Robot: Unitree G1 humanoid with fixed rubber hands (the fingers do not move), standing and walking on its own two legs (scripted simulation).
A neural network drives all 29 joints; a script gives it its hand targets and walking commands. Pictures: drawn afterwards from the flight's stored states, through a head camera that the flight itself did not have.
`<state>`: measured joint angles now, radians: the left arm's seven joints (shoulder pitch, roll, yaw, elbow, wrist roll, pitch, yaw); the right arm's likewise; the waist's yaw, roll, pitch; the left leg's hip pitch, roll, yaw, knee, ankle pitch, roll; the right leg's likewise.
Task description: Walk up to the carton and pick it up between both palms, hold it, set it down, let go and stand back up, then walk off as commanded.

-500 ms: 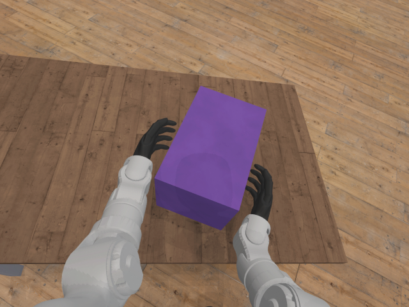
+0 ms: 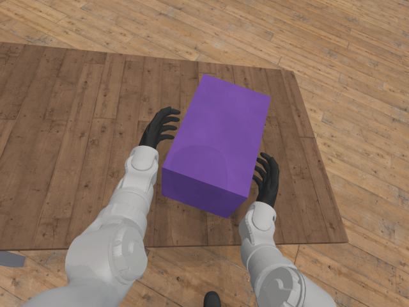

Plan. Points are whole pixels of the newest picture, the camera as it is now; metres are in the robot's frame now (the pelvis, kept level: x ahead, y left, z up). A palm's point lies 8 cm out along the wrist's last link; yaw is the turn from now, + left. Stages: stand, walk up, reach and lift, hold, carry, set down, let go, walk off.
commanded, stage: set down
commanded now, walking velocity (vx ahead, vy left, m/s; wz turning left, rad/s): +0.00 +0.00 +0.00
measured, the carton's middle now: (215, 146) +0.47 -0.09 -0.06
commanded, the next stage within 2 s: none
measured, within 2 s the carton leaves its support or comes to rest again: neither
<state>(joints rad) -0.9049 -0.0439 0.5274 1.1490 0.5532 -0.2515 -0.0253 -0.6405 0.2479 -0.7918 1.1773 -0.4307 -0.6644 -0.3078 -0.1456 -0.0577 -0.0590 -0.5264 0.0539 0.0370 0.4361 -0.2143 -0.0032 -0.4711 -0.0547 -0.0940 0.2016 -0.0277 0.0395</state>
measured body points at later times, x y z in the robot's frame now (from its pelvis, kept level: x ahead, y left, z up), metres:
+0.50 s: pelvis +0.00 -0.01 +0.00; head +0.13 +0.02 +0.43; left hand +0.46 +0.06 +0.00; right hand +0.34 -0.18 -0.03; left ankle -0.02 +0.11 -0.74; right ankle +0.02 -0.16 -0.74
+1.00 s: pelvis -0.01 +0.00 -0.01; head +0.13 +0.04 +0.42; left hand +0.46 +0.06 -0.01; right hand +0.34 -0.18 -0.03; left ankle -0.02 +0.11 -0.74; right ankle +0.02 -0.16 -0.74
